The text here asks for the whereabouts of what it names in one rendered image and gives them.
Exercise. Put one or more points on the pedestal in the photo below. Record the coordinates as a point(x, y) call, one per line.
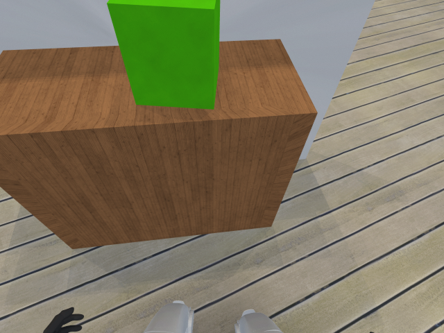
point(97, 169)

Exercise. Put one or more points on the right robot thigh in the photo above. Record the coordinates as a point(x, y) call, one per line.
point(256, 323)

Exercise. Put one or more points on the carton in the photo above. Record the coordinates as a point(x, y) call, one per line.
point(170, 49)

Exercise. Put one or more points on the left robot thigh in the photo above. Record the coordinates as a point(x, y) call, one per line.
point(172, 318)

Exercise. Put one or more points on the robot thigh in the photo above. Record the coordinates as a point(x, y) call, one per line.
point(172, 318)
point(256, 323)

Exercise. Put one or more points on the left robot hand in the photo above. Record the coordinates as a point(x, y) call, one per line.
point(64, 317)

